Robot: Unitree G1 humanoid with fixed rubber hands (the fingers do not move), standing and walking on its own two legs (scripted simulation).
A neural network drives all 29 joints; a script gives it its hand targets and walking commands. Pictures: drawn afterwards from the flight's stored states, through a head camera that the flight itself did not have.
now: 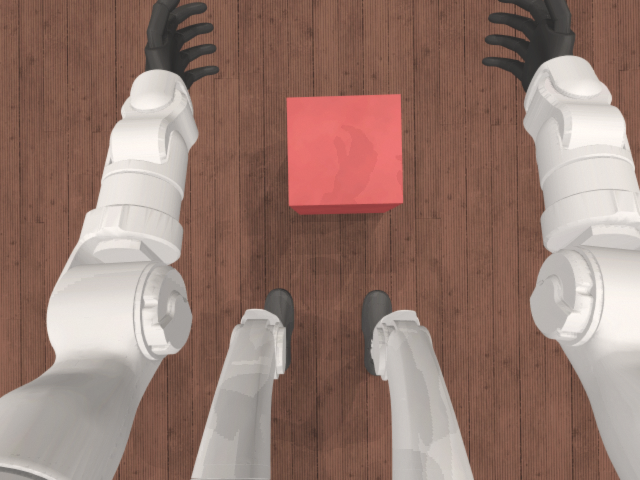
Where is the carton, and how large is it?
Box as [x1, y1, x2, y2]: [287, 94, 402, 214]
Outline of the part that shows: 400,94 287,98 289,205 300,214 384,212 402,202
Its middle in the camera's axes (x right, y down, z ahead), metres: +0.05 -0.16 +0.83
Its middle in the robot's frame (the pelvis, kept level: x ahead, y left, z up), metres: +0.53 -0.02 -0.52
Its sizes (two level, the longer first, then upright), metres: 0.210 0.200 0.250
